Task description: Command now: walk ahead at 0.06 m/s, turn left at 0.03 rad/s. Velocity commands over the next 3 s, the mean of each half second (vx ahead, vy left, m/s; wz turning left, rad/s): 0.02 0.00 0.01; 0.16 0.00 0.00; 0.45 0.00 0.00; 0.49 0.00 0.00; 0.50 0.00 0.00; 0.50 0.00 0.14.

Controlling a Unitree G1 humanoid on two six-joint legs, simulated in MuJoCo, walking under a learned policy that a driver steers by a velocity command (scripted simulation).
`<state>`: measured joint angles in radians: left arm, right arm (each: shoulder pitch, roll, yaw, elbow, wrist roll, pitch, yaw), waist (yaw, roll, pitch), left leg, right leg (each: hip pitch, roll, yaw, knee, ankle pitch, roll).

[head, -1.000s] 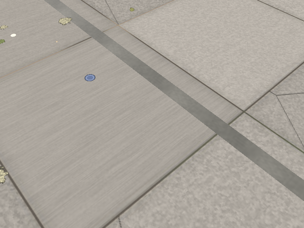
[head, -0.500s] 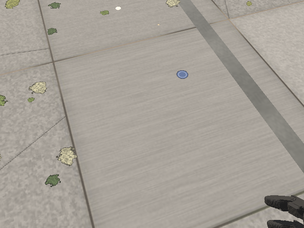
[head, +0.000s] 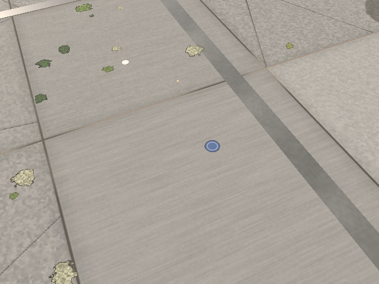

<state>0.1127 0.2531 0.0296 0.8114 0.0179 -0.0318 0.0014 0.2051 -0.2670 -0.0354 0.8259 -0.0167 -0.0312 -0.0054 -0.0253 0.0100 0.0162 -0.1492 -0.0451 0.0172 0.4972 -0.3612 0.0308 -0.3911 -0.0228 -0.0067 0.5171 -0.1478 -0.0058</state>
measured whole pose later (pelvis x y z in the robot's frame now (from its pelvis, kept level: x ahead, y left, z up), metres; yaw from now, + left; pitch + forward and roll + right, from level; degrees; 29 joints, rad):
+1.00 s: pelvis +0.08 -0.05 +0.00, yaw +0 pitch -1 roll +0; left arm 0.20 0.25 0.07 1.05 -0.02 -0.09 -0.02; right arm 0.35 -0.25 -0.05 1.05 0.04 -0.07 -0.02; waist 0.01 0.03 0.03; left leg -0.25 0.02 -0.05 1.04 -0.45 0.03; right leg -0.25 0.03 -0.08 0.57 -0.30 -0.07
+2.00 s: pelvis +0.62 -0.04 -0.01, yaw -1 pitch +2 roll +2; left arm 0.00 0.24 0.05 0.87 -0.02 -0.10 -0.04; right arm 0.39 -0.26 -0.06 1.05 0.01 -0.06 -0.01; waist -0.06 -0.01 0.02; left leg 0.05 0.01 0.05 0.42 -0.46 0.00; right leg -0.49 -0.03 -0.04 0.52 -0.06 -0.07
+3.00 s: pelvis +1.17 -0.02 +0.01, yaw +4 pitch +2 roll +1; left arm -0.02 0.25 0.06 0.86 -0.02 -0.09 -0.01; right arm 0.39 -0.24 -0.06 1.01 0.02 -0.07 -0.01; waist -0.10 -0.04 0.01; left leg -0.01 -0.06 -0.04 0.27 -0.29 0.04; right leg -0.58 -0.07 0.05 0.50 0.05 0.01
